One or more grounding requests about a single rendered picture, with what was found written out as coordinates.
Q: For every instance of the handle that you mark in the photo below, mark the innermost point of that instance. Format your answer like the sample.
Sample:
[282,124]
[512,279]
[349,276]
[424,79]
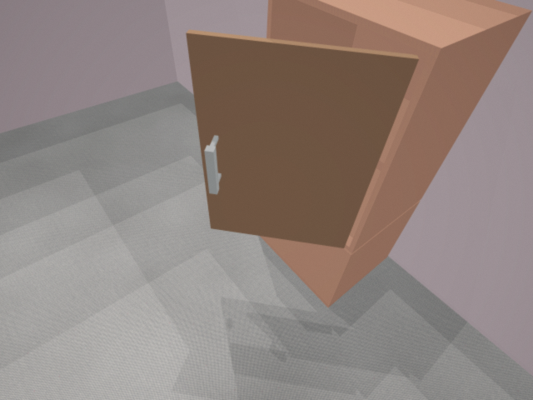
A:
[213,177]

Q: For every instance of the cupboard door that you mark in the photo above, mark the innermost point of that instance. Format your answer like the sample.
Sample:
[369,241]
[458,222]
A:
[301,128]

